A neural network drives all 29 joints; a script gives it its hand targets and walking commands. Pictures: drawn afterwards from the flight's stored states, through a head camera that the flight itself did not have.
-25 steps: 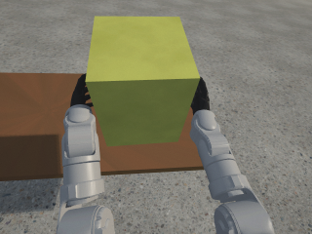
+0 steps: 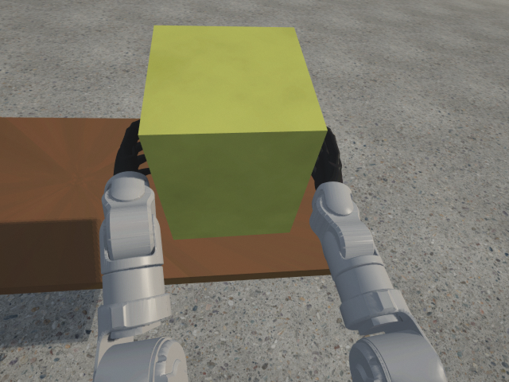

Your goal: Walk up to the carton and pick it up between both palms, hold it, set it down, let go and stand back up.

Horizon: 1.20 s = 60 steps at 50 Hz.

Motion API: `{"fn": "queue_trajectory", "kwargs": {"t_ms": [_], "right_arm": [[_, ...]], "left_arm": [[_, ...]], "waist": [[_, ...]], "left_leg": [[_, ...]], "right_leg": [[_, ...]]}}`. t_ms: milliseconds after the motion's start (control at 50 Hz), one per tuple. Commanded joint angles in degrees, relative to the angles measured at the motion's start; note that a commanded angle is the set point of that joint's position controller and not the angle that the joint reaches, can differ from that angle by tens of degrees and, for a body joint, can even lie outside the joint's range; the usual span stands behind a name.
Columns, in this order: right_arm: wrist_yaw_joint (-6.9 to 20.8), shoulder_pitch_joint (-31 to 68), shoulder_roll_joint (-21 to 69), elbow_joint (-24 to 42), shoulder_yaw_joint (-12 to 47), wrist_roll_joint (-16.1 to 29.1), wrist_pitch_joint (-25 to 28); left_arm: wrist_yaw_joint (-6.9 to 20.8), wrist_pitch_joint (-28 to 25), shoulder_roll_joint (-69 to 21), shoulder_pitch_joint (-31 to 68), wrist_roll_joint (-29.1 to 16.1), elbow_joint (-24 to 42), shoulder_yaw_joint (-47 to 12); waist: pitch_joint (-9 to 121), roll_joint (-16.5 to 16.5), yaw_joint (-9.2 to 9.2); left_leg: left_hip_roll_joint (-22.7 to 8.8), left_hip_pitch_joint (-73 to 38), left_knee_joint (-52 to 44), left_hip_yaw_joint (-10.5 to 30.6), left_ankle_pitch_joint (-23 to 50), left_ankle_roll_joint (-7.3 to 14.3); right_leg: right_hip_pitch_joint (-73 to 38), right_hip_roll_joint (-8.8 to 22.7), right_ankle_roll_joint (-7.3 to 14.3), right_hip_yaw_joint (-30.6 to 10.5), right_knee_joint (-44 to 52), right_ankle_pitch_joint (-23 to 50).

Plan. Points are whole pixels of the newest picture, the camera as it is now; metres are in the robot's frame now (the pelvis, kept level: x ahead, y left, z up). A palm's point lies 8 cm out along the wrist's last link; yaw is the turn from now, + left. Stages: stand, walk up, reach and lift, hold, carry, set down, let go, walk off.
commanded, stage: hold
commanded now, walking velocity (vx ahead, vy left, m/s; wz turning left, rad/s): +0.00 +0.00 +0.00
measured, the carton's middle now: (229, 140) +0.42 +0.01 +0.18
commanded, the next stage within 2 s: set down in 1.26 s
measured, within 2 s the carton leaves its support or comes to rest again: neither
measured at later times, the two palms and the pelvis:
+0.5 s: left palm (130, 174) +0.36 +0.15 +0.17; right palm (325, 174) +0.35 -0.13 +0.16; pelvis +0.00 +0.00 +0.00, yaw +0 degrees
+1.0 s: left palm (129, 175) +0.36 +0.16 +0.16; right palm (324, 174) +0.35 -0.13 +0.16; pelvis +0.00 +0.00 +0.00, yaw +0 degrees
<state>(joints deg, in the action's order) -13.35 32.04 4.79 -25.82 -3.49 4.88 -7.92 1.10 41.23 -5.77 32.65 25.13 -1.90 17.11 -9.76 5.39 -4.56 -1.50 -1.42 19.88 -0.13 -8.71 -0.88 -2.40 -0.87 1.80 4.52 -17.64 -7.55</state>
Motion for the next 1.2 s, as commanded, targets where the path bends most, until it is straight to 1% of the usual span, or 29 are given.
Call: {"fn": "queue_trajectory", "kwargs": {"t_ms": [0, 20, 80, 140, 200, 280, 300, 320, 380, 420, 440, 460, 480, 620, 640, 660, 700, 720, 740, 760, 840, 900, 920, 940, 960, 1000, 1100, 1120, 1180], "right_arm": [[9.6, 43.9, 21.1, 15.2, 20.2, 1.0, 4.0], [9.5, 43.8, 21.8, 14.8, 20.5, 0.8, 4.0], [9.4, 43.4, 22.2, 16.6, 21.0, 1.9, 4.5], [9.9, 44.8, 21.1, 12.6, 19.5, 0.0, 4.0], [10.5, 44.8, 21.2, 10.7, 17.3, -0.5, 4.1], [10.4, 45.0, 21.5, 11.6, 17.5, -0.6, 4.7], [10.4, 43.7, 20.8, 10.5, 17.8, -0.4, 4.6], [10.2, 45.7, 22.2, 13.5, 18.7, 0.3, 5.1], [10.0, 44.5, 21.5, 11.2, 18.8, 0.1, 4.6], [9.8, 44.0, 21.6, 14.6, 20.5, 1.5, 5.2], [9.6, 43.5, 21.4, 14.6, 20.2, 1.1, 4.9], [9.5, 44.7, 21.6, 16.0, 21.1, 2.2, 4.9], [9.2, 44.1, 21.4, 16.3, 22.0, 2.3, 4.7], [9.3, 41.9, 20.7, 14.3, 20.4, 1.3, 3.9], [9.5, 41.9, 20.2, 13.0, 19.0, 0.2, 3.7], [9.8, 40.7, 20.7, 12.2, 19.4, 0.1, 3.8], [9.9, 44.0, 21.4, 17.4, 21.3, 2.0, 4.9], [9.7, 43.4, 20.3, 14.7, 20.1, 1.4, 4.6], [9.7, 45.2, 22.1, 18.7, 21.5, 2.3, 5.3], [9.8, 44.4, 21.3, 17.5, 21.9, 2.4, 5.2], [9.8, 41.9, 20.5, 14.2, 20.4, 1.5, 4.1], [9.9, 42.9, 20.7, 12.1, 19.3, 0.5, 3.6], [9.9, 42.9, 21.2, 12.3, 19.4, 0.6, 3.7], [9.8, 44.3, 21.4, 14.7, 19.2, 0.4, 4.3], [9.8, 44.5, 22.5, 16.5, 20.7, 1.3, 5.0], [9.5, 43.2, 22.1, 16.3, 21.7, 1.9, 4.9], [9.4, 40.6, 19.8, 12.2, 19.0, 0.4, 3.6], [9.6, 42.1, 20.4, 13.5, 19.1, -0.2, 4.1], [9.7, 43.0, 21.0, 15.6, 20.7, 1.9, 4.6]], "left_arm": [[9.6, -4.3, -21.9, 35.1, -7.8, 6.7, -24.2], [9.7, -5.1, -22.0, 37.3, -8.5, 7.9, -24.8], [9.1, -5.5, -23.0, 36.7, -10.1, 9.4, -27.5], [9.2, -5.5, -22.2, 37.8, -8.0, 4.4, -24.5], [9.5, -5.1, -21.8, 37.1, -7.3, 3.0, -22.7], [9.3, -5.4, -23.3, 37.5, -8.8, 5.4, -24.7], [9.4, -5.3, -22.2, 36.5, -8.1, 4.1, -23.8], [9.4, -5.7, -22.7, 37.4, -9.5, 5.7, -25.3], [9.1, -6.0, -22.6, 37.8, -8.5, 5.3, -24.7], [9.1, -5.8, -23.5, 36.2, -10.0, 7.9, -26.6], [9.0, -5.7, -22.7, 35.7, -9.6, 6.8, -26.3], [9.1, -5.5, -22.7, 35.2, -9.6, 7.3, -25.9], [9.1, -5.3, -23.1, 34.5, -9.4, 7.0, -26.4], [9.3, -5.6, -21.8, 37.0, -9.0, 8.5, -26.0], [9.6, -5.3, -22.0, 37.5, -9.0, 7.7, -25.8], [9.7, -5.1, -21.5, 35.4, -7.5, 6.6, -24.2], [9.3, -5.2, -22.5, 34.9, -9.4, 8.9, -26.1], [9.2, -5.2, -22.8, 35.6, -9.2, 7.5, -26.1], [9.2, -5.6, -23.8, 36.9, -10.1, 9.6, -27.2], [8.6, -6.0, -23.5, 37.2, -11.0, 10.4, -28.7], [8.7, -4.9, -22.9, 35.1, -8.9, 7.4, -26.3], [9.5, -4.6, -21.3, 35.3, -7.7, 6.0, -23.5], [9.8, -4.5, -20.7, 35.0, -7.1, 5.3, -22.2], [10.1, -4.8, -22.1, 35.6, -8.4, 5.6, -23.8], [9.7, -6.0, -22.5, 38.4, -10.2, 9.7, -26.2], [8.7, -6.1, -23.9, 36.7, -10.8, 10.5, -28.1], [9.6, -5.0, -21.5, 35.7, -8.2, 6.4, -24.6], [9.8, -4.8, -20.9, 35.5, -8.0, 6.1, -24.1], [9.3, -5.2, -22.3, 36.0, -9.7, 10.0, -26.2]], "waist": [[26.7, -6.2, -0.36], [27.3, -5.1, -0.64], [31.1, -6.8, -1.35], [26.3, -6.2, -0.26], [25.0, -6.5, -0.56], [28.7, -6.4, -1.5], [27.0, -6.4, -0.69], [30.3, -5.7, -0.62], [27.1, -6.7, -1.02], [31.3, -7.1, -1.13], [29.2, -6.4, -1.34], [30.8, -5.8, -0.26], [30.0, -6.0, -1.17], [26.3, -6.7, -1.1], [25.8, -7.2, -2.55], [24.2, -6.3, -0.66], [29.7, -6.5, -0.09], [27.7, -7.2, -1.61], [31.5, -7.2, -0.54], [31.9, -7.2, -1.3], [26.9, -7.8, -1.1], [24.1, -4.7, -1.22], [24.0, -4.6, 0.27], [26.1, -5.1, -0.85], [30.9, -6.0, -0.91], [32.4, -7.0, -1.22], [24.0, -6.0, -2.42], [23.5, -5.1, -0.78], [28.3, -7.1, -0.87]], "left_leg": [[2.1, -5.2, -2.8, -4.1, 8.1, 1.2], [2.2, -5.4, -3.0, -4.4, 8.0, 1.5], [2.2, -8.2, -1.1, -3.8, 14.3, 0.6], [2.3, -4.8, -3.4, -4.3, 5.1, 1.6], [1.9, -4.0, -4.4, -4.3, 2.8, 1.6], [2.1, -6.5, -3.1, -3.9, 9.3, 1.0], [2.5, -6.6, -3.2, -4.4, 8.9, 1.2], [2.6, -6.4, -2.5, -4.6, 10.0, 1.1], [2.3, -6.9, -2.9, -4.1, 9.1, 1.4], [2.3, -8.7, -1.6, -4.0, 14.6, 0.4], [2.7, -7.6, -1.9, -3.9, 12.9, 0.8], [2.5, -8.0, -1.9, -4.2, 13.5, 1.0], [2.7, -8.1, -1.5, -4.1, 14.1, 0.8], [2.3, -6.0, -2.2, -3.9, 9.1, 0.7], [2.2, -6.1, -3.1, -3.7, 7.7, 0.7], [2.4, -5.7, -3.7, -4.3, 6.9, 1.0], [2.3, -7.0, -1.8, -4.3, 12.6, 0.8], [2.2, -7.8, -2.2, -3.7, 11.7, 0.5], [2.2, -8.2, -1.8, -4.0, 12.8, 0.5], [2.1, -9.1, -0.9, -3.5, 14.8, 0.3], [1.9, -7.1, -2.4, -3.6, 11.0, 0.5], [2.3, -5.6, -3.7, -4.5, 6.9, 1.6], [2.5, -4.4, -3.9, -4.9, 6.3, 1.8], [2.6, -4.6, -3.6, -4.7, 6.2, 1.8], [2.4, -5.7, -2.2, -4.5, 10.4, 1.3], [2.3, -9.4, -0.6, -3.7, 17.2, 0.2], [2.3, -6.5, -3.1, -4.1, 8.1, 0.9], [2.5, -4.5, -3.9, -4.5, 6.0, 1.6], [2.2, -7.8, -1.8, -4.0, 14.0, 0.5]], "right_leg": [[-5.9, -0.2, -3.7, 2.4, 2.3, 4.1], [-6.3, -0.1, -3.8, 2.4, 2.3, 4.5], [-6.5, -0.6, -4.0, 2.5, 1.8, 8.5], [-4.3, -0.2, -3.9, 2.5, 3.1, 0.7], [-4.5, -0.1, -3.2, 2.6, 3.0, -1.6], [-6.1, -0.7, -3.2, 2.8, 2.8, 3.2], [-5.4, -0.4, -3.4, 2.4, 3.1, 3.4], [-6.4, -0.4, -3.8, 2.3, 2.5, 6.2], [-4.6, -0.7, -3.6, 2.5, 2.8, 5.0], [-6.2, -0.9, -3.6, 2.7, 2.4, 8.4], [-6.4, -0.8, -4.0, 2.5, 2.7, 7.9], [-6.6, -0.8, -4.2, 2.4, 2.4, 8.8], [-7.5, -0.8, -4.3, 2.6, 2.2, 10.5], [-5.0, -0.5, -4.1, 2.7, 2.6, 4.9], [-4.6, -0.4, -3.6, 3.0, 3.1, 2.9], [-5.1, -0.4, -3.7, 2.8, 3.3, 2.5], [-7.0, -0.7, -4.0, 2.8, 1.9, 7.8], [-4.7, -0.9, -3.6, 2.9, 2.7, 4.7], [-6.2, -0.9, -3.5, 2.9, 2.2, 6.0], [-4.9, -1.2, -3.5, 2.9, 2.0, 7.4], [-4.7, -0.7, -3.6, 3.1, 2.6, 4.3], [-6.0, -0.2, -3.7, 2.7, 3.2, 3.3], [-6.5, -0.2, -4.0, 2.5, 2.9, 3.5], [-6.5, -0.2, -3.8, 2.6, 2.9, 3.7], [-7.2, -0.6, -4.0, 2.8, 1.7, 6.7], [-6.0, -1.2, -3.9, 2.7, 1.8, 10.0], [-4.8, -0.6, -3.9, 3.3, 3.2, 3.3], [-5.8, -0.2, -4.0, 2.8, 3.5, 2.4], [-5.2, -0.8, -3.6, 2.8, 2.4, 6.6]]}}
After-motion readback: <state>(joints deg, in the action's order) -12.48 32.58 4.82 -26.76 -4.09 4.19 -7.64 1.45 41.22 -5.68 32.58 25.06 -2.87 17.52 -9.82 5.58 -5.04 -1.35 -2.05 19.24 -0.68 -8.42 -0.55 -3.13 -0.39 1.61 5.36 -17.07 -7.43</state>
